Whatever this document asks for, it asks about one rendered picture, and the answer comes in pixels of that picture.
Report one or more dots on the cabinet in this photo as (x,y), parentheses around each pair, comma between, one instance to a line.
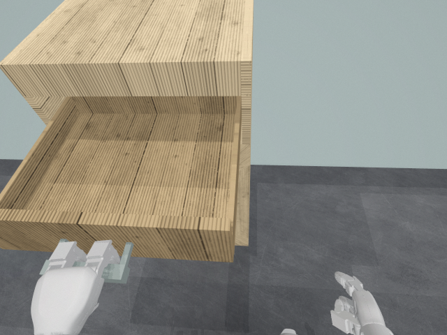
(142,48)

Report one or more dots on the drawer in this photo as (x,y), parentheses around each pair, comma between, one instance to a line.
(158,171)

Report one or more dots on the left robot hand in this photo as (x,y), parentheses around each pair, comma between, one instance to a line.
(65,296)

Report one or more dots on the right robot shin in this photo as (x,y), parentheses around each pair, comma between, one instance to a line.
(288,331)

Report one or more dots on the handle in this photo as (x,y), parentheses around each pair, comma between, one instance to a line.
(113,273)

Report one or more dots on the right robot hand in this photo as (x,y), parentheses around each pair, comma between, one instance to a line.
(350,315)

